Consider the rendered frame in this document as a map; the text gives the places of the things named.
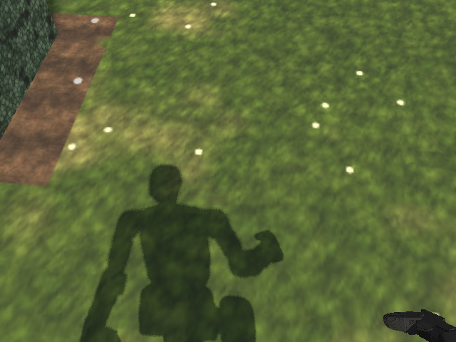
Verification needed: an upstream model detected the robot right hand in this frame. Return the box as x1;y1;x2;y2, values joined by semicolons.
383;309;456;342

